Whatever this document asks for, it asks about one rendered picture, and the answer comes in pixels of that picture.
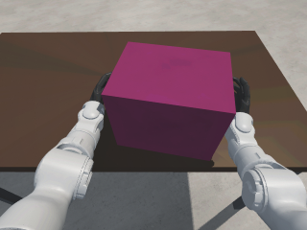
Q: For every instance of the robot left hand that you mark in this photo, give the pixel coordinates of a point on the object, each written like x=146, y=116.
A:
x=96, y=95

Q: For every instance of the right robot forearm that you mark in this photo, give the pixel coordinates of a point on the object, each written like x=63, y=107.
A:
x=243, y=148

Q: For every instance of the left robot forearm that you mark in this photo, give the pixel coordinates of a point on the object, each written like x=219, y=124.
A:
x=84, y=136

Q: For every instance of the table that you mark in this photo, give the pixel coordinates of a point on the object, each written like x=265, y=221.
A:
x=47, y=77

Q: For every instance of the robot right hand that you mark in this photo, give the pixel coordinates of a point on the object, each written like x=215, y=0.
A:
x=242, y=97

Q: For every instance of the robot right upper arm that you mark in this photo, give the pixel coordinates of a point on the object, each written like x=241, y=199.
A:
x=277, y=196

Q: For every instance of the carton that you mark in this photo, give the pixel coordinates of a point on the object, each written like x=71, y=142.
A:
x=170, y=99

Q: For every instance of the robot left upper arm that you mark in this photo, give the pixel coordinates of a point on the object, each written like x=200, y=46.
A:
x=64, y=177

